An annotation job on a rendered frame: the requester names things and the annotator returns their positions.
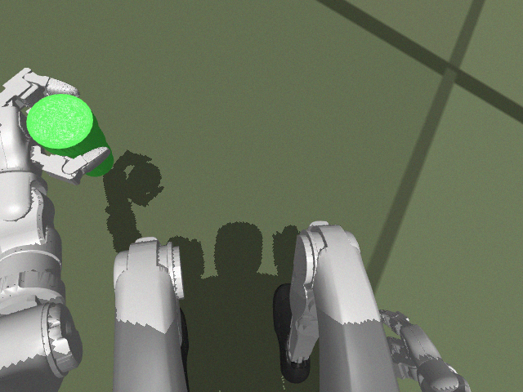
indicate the right robot foot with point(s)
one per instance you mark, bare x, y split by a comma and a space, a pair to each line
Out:
282, 315

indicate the left robot hand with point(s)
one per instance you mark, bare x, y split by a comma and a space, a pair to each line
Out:
18, 150

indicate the right robot hand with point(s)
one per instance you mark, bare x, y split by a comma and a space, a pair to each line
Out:
413, 349

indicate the right robot arm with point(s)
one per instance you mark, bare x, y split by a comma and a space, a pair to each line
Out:
439, 376

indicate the left robot arm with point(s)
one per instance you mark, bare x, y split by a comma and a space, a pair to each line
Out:
39, 343

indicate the cup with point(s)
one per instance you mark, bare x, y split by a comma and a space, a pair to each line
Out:
64, 125

